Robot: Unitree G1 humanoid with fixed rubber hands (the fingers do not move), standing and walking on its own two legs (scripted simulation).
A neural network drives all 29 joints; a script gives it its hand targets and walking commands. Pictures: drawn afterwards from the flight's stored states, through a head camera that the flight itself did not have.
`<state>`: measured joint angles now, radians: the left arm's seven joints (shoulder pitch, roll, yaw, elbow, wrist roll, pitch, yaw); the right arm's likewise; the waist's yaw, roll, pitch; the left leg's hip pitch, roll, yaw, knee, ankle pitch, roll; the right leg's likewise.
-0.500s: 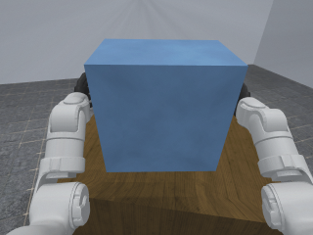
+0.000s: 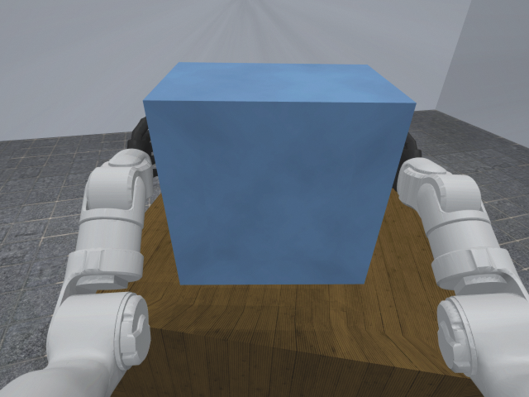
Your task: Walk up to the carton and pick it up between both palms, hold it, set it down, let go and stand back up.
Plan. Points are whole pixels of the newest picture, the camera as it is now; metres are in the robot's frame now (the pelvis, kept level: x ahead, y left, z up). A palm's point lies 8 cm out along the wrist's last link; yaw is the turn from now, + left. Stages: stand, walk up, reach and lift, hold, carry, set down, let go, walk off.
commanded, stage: hold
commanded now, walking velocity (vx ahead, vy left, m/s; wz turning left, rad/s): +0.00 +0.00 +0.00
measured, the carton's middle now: (273, 175) +0.40 +0.01 +0.23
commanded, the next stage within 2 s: none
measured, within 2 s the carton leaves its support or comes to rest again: neither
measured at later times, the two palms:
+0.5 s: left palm (141, 162) +0.37 +0.20 +0.26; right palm (402, 170) +0.37 -0.19 +0.26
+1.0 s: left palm (141, 162) +0.37 +0.20 +0.26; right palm (404, 171) +0.37 -0.19 +0.26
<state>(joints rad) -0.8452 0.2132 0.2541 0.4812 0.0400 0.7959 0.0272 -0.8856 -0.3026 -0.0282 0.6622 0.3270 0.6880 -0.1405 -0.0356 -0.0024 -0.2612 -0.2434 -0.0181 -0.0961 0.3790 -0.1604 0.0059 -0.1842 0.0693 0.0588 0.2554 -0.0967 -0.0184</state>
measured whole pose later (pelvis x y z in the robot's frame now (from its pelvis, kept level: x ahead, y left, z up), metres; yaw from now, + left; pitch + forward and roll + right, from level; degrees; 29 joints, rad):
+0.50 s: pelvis +0.01 +0.00 +0.00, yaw +0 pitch +2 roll -2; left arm -0.82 0.21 0.24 0.42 0.03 0.81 0.03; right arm -0.87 -0.32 -0.01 0.63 0.35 0.69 -0.15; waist -0.04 0.00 -0.26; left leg -0.25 -0.02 -0.09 0.39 -0.17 0.01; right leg -0.18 0.07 0.06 0.25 -0.10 -0.01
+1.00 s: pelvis +0.01 +0.00 +0.00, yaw +0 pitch +1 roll -2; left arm -0.80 0.20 0.26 0.39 0.05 0.83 0.03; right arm -0.86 -0.31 -0.02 0.61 0.36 0.69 -0.15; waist -0.04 0.00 -0.25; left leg -0.23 -0.02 -0.09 0.39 -0.18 0.01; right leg -0.17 0.07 0.07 0.25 -0.11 -0.01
